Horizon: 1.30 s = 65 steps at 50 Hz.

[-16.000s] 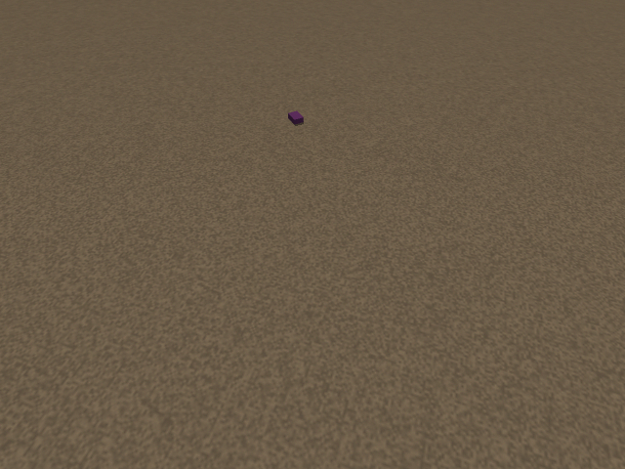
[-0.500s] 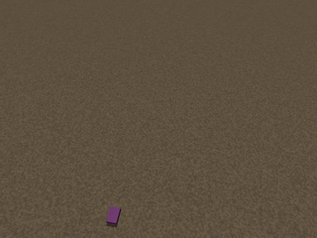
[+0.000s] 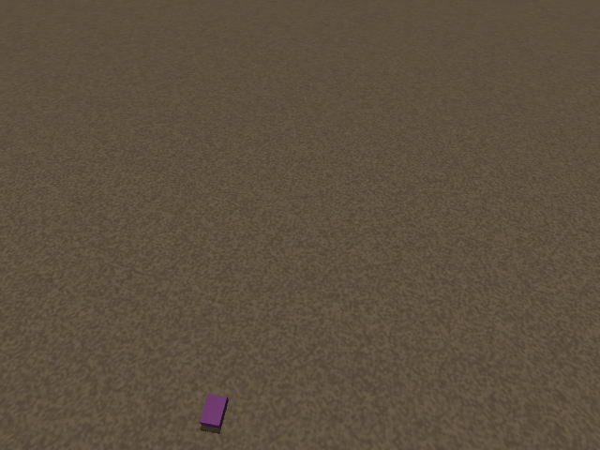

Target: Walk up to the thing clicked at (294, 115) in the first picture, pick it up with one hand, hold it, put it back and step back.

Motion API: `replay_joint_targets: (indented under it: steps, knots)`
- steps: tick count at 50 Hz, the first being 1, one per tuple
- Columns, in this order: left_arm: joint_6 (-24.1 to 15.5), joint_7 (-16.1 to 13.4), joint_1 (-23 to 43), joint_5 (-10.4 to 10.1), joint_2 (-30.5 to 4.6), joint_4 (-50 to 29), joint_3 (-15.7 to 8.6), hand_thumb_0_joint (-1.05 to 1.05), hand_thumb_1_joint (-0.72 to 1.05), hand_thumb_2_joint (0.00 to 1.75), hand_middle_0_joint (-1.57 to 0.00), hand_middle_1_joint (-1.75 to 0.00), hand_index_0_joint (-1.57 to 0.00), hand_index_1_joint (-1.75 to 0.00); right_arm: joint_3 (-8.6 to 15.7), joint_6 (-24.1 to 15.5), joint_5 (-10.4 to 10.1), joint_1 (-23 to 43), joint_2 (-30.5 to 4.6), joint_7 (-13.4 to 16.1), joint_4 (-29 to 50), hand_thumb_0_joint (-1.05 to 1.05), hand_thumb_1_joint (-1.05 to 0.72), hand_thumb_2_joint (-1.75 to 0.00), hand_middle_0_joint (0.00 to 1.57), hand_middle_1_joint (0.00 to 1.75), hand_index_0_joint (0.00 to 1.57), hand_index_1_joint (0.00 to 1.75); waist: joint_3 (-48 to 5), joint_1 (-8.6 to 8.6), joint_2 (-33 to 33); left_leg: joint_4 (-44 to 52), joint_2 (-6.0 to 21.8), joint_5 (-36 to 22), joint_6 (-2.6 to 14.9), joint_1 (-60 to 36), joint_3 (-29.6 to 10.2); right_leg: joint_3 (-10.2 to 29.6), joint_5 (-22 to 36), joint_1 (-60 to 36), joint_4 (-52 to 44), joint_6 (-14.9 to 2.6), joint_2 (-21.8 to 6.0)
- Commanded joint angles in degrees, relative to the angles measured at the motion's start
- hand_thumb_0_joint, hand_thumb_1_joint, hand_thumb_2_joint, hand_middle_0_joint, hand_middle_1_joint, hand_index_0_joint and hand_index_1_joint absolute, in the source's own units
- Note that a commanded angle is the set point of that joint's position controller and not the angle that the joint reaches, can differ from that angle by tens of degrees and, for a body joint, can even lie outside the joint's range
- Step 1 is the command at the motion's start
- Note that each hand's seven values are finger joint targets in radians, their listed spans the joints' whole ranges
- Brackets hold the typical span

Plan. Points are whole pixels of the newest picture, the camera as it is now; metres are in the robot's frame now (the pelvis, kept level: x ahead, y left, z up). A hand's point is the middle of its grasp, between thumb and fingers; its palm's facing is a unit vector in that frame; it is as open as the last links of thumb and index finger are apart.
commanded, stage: stand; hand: left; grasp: from above
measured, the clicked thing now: (214, 410) +0.40 +0.25 -0.77
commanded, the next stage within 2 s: rise first in 0.38 s
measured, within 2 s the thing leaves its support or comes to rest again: neither
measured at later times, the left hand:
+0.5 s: hand out of the picture +0.08 +0.26 -0.16, palm faces -0.04 -0.94 -0.35, open 7.4 cm
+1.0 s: hand out of the picture +0.13 +0.27 -0.22, palm faces -0.13 -0.91 -0.40, open 12.8 cm
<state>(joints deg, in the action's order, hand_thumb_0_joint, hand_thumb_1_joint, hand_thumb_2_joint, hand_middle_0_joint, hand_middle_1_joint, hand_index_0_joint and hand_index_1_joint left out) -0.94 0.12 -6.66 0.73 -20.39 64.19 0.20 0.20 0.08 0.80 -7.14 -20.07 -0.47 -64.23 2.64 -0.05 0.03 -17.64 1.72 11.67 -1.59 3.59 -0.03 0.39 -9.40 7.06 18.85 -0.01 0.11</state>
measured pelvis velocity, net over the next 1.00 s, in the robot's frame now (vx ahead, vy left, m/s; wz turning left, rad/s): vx -0.01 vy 0.02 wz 0.01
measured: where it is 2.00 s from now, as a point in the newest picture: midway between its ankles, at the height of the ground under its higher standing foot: outside the picture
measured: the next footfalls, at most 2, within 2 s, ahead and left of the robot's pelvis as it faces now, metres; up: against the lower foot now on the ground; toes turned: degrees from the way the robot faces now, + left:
none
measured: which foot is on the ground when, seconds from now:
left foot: down 0.00-1.00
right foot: down 0.00-1.00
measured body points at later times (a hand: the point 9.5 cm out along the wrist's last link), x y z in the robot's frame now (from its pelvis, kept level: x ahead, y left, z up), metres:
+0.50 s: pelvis +0.00 +0.00 +0.00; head +0.01 +0.00 +0.45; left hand +0.08 +0.31 -0.13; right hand +0.07 -0.30 -0.14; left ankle -0.02 +0.14 -0.75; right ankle +0.01 -0.12 -0.75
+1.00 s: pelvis -0.01 +0.02 -0.06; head +0.07 +0.04 +0.38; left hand +0.13 +0.32 -0.19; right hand +0.13 -0.24 -0.16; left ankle -0.02 +0.14 -0.75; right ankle +0.01 -0.12 -0.75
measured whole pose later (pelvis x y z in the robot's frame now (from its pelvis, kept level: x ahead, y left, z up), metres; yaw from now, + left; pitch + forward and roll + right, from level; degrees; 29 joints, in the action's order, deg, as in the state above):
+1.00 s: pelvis -0.01 +0.02 -0.06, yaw +1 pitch +14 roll -1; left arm 5.4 0.6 -5.5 13.3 -17.9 44.2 -7.1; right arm 2.7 -5.8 -0.6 -12.8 -14.1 0.2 -37.0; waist -4.8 -1.1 -0.6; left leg -55.1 0.5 27.5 0.0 41.4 -1.1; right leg 0.0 -23.5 43.0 52.7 1.5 -1.0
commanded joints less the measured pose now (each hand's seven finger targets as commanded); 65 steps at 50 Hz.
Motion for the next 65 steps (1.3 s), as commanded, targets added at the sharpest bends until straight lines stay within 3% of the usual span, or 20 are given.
replay_joint_targets:
  steps: [1, 6, 15, 24, 25, 26, 27, 28, 30, 31, 34, 36, 38, 41, 46, 47, 51, 53, 59, 65]
  knots:
    - [-1.10, -0.69, 2.48, -0.11, -12.71, -3.65, -2.41, 0.00, 0.90, 0.90, -0.20, -0.30, -0.20, -0.30, 2.41, -1.40, -0.10, 1.47, -12.23, 0.80, 3.46, 0.00, -0.90, -0.90, 0.20, 0.30, 0.20, 0.30, -3.38, -0.27, -0.03, 2.47, 5.69, -5.78, 2.30, 0.75, -3.92, 5.94, 7.16, -0.44, -3.24, -1.48, -7.28]
    - [-0.96, -0.64, 2.26, -0.23, -12.56, -3.53, -2.36, 0.00, 0.90, 0.90, -0.20, -0.30, -0.20, -0.30, 2.45, -1.30, -0.07, 1.15, -12.19, 0.76, 3.24, 0.00, -0.90, -0.90, 0.20, 0.30, 0.20, 0.30, -1.83, -0.10, -0.06, 2.98, 5.57, -3.00, 2.47, 2.49, -4.15, 6.17, 3.50, 0.02, -3.52, -1.53, -7.03]
    - [-0.98, -0.61, 1.69, -0.19, -12.40, -3.52, -2.28, 0.00, 0.90, 0.90, -0.20, -0.30, -0.20, -0.30, 2.44, -1.64, -0.18, 1.53, -12.33, 0.85, 3.32, 0.00, -0.90, -0.90, 0.20, 0.30, 0.20, 0.30, -4.16, 0.05, 0.27, 2.67, 5.97, -8.18, 2.45, 0.36, -4.36, 5.43, 9.99, -1.22, -1.77, -1.50, -7.12]
    - [-0.76, -0.66, 1.62, -0.33, -12.16, -3.44, -2.12, 0.00, 0.82, 0.94, -0.14, -0.38, -0.16, -0.37, 2.36, -1.58, -0.22, 1.26, -12.42, 0.92, 3.22, 0.00, -0.87, -0.90, 0.20, 0.30, 0.20, 0.30, -3.50, 0.12, 0.51, 2.95, 5.93, -7.87, 2.34, 1.05, -4.36, 5.47, 8.74, -1.00, -1.83, -1.51, -7.09]
    - [-6.00, -1.42, 21.73, -3.00, -2.50, -23.54, -2.75, 0.00, 0.82, 0.90, -0.20, -0.46, -0.19, -0.45, -0.53, -4.77, -4.18, 1.15, -2.60, 2.00, 19.23, 0.00, -0.84, -0.88, 0.20, 0.30, 0.20, 0.30, 0.26, -6.36, -0.45, -2.85, -2.20, -0.53, 2.45, 10.81, 2.62, -0.35, 2.67, 10.85, 1.30, 0.10, -0.43]
    - [-5.21, -1.83, 25.98, -2.76, -5.09, -17.34, -3.29, 0.00, 0.74, 0.86, -0.22, -0.54, -0.22, -0.53, -0.43, -4.94, -4.38, -1.49, -3.88, 2.56, 15.65, 0.00, -0.84, -0.89, 0.20, 0.30, 0.20, 0.30, -1.74, -4.40, -1.40, -3.54, -2.43, 0.68, 2.66, 10.73, 2.53, -0.84, -0.13, 7.78, 1.61, 0.26, -0.61]
    - [-3.03, -2.15, 17.00, -1.57, -10.96, -7.37, -7.28, 0.00, 0.66, 0.85, -0.23, -0.61, -0.23, -0.61, 0.39, -4.46, -4.00, -2.74, -5.66, 2.89, 15.13, 0.00, -0.84, -0.89, 0.20, 0.30, 0.20, 0.30, -1.25, -3.12, -3.58, -4.94, -2.88, 2.32, 2.86, 12.77, 2.50, -1.36, -3.29, 8.25, 1.99, -0.07, -0.34]
    - [-2.08, -1.22, 12.55, -0.96, -10.45, -4.32, -7.70, 0.00, 0.58, 0.87, -0.23, -0.66, -0.23, -0.67, 1.30, -3.93, -3.98, -3.05, -5.75, 2.81, 16.61, 0.00, -0.84, -0.89, 0.20, 0.30, 0.20, 0.30, -1.23, -1.61, -3.34, -6.81, -2.68, 1.30, 2.72, 14.19, 2.90, -1.48, -3.02, 9.62, 3.63, -0.22, -0.21]
    - [-2.49, 0.02, 17.56, 1.80, -14.14, -7.44, -9.57, 0.00, 0.42, 0.86, -0.25, -0.77, -0.25, -0.78, 3.01, -4.55, -3.06, -5.13, -5.61, 3.36, 18.23, 0.00, -0.83, -0.89, 0.20, 0.30, 0.20, 0.30, -9.94, -1.37, -1.39, -10.32, -3.00, -1.26, 2.80, 15.03, 2.62, -0.80, 1.07, 9.11, 7.63, -0.14, -0.99]
    - [-2.31, 0.93, 13.93, 3.28, -14.88, -6.76, -11.06, 0.00, 0.34, 0.85, -0.23, -0.83, -0.24, -0.81, 3.68, -5.11, -2.45, -5.37, -5.61, 3.11, 19.95, 0.00, -0.85, -0.89, 0.20, 0.30, 0.20, 0.30, -13.11, -1.10, -1.45, -12.71, -3.24, -3.62, 2.67, 16.40, 2.19, -1.14, 3.61, 8.61, 10.28, -0.10, -0.94]
    - [-0.53, 2.49, 3.09, 7.42, -12.77, -6.35, -12.11, 0.00, 0.10, 0.85, -0.23, -0.90, -0.24, -0.89, 5.11, -5.37, -1.79, -6.98, -4.67, 2.35, 23.09, 0.00, -0.83, -0.89, 0.20, 0.30, 0.20, 0.30, -18.83, 2.18, 1.41, -17.08, -4.06, -7.70, 1.99, 19.44, 2.08, -0.97, 7.43, 8.13, 14.95, -0.65, -0.98]
    - [1.25, 1.81, 4.67, 8.58, -11.97, -12.25, -11.42, 0.00, -0.06, 0.86, -0.22, -0.94, -0.22, -0.94, 4.95, -5.36, -2.01, -5.60, -4.21, 2.40, 26.32, 0.00, -0.84, -0.89, 0.20, 0.30, 0.20, 0.30, -19.35, 2.39, 4.00, -16.90, -4.05, -7.70, 1.45, 19.64, 1.83, -1.15, 6.50, 9.18, 15.23, -0.88, -0.61]
    - [4.22, 1.14, 5.12, 9.52, -8.75, -11.97, -9.54, 0.00, -0.22, 0.85, -0.24, -0.92, -0.24, -0.92, 4.87, -5.41, -2.34, -4.53, -4.11, 2.26, 28.39, 0.00, -0.83, -0.89, 0.20, 0.30, 0.20, 0.30, -13.94, 0.90, 1.58, -17.78, -3.47, -4.39, 1.46, 22.66, 1.18, -1.80, 2.33, 14.13, 15.31, -0.86, -0.09]
    - [6.25, 0.29, 7.59, 10.30, -8.18, -16.20, -8.97, 0.00, -0.42, 0.86, -0.24, -0.90, -0.22, -0.92, 5.29, -6.30, -2.25, -3.92, -3.93, 1.81, 31.20, 0.00, -0.87, -0.90, 0.20, 0.30, 0.20, 0.30, -13.20, -0.30, -0.31, -21.35, -2.66, 0.20, 1.58, 26.27, 0.66, -2.39, -3.08, 19.90, 18.68, -0.74, 0.42]
    - [5.01, -0.31, 5.64, 12.11, -8.41, -25.02, -10.70, 0.00, -0.47, 0.87, -0.20, -0.96, -0.20, -0.96, 5.90, -8.33, -1.77, -5.67, -3.13, 1.27, 33.68, 0.00, -0.89, -0.90, 0.20, 0.30, 0.20, 0.30, -17.85, -0.57, 0.08, -30.12, -2.21, 0.48, 1.53, 32.84, -0.05, -2.42, -3.77, 27.36, 27.96, -0.80, 0.35]
    - [4.57, -0.23, 4.29, 12.60, -6.96, -27.53, -9.41, 0.00, -0.48, 0.89, -0.20, -0.97, -0.19, -0.97, 5.76, -8.73, -1.68, -5.59, -2.64, 1.28, 34.31, 0.00, -0.89, -0.90, 0.20, 0.30, 0.20, 0.30, -19.03, -0.75, 1.27, -31.36, -2.12, 0.54, 1.44, 33.43, -0.01, -2.26, -3.88, 28.75, 29.64, -0.98, 0.24]
    - [4.27, -0.96, -2.17, 15.83, -8.79, -34.78, -11.13, 0.00, -0.49, 0.92, -0.17, -1.00, -0.16, -1.00, 5.82, -9.41, -1.22, -5.23, -2.75, 1.49, 35.87, 0.00, -0.88, -0.90, 0.20, 0.30, 0.20, 0.30, -22.91, -0.23, 5.43, -35.88, -1.32, -3.47, 0.69, 34.88, -0.84, -2.24, -2.77, 34.24, 36.36, -1.43, 0.20]
    - [5.05, -1.13, -4.83, 17.17, -7.46, -38.33, -9.98, 0.00, -0.50, 0.94, -0.16, -1.00, -0.15, -1.00, 5.84, -9.45, -1.20, -5.09, -2.75, 1.45, 36.75, 0.00, -0.88, -0.90, 0.20, 0.30, 0.20, 0.30, -24.74, -0.27, 5.86, -37.51, -1.07, -5.21, 0.67, 35.35, -1.61, -2.43, -2.38, 36.36, 38.49, -1.52, 0.17]
    - [7.99, -1.82, -10.26, 17.35, -6.48, -46.37, -10.10, 0.00, -0.53, 0.95, -0.14, -0.99, -0.13, -1.00, 5.78, -10.20, -1.42, -3.68, -2.60, 1.32, 39.15, 0.00, -0.89, -0.90, 0.20, 0.30, 0.20, 0.30, -26.07, -0.98, 4.74, -42.44, -0.77, -1.40, 1.10, 41.82, -2.88, -2.56, -5.05, 42.10, 43.73, -1.48, 0.07]
    - [6.47, -1.59, 0.75, 21.97, -9.85, -41.55, -9.58, 0.00, -0.50, 0.92, -0.16, -0.97, -0.16, -0.97, 5.38, -11.71, -1.26, -2.35, -3.35, 1.32, 38.89, 0.00, -0.90, -0.90, 0.20, 0.30, 0.20, 0.30, -23.76, -3.81, 2.86, -52.43, -1.33, 5.93, 1.71, 54.37, -3.18, -2.52, -10.22, 54.64, 52.20, -1.22, -0.15]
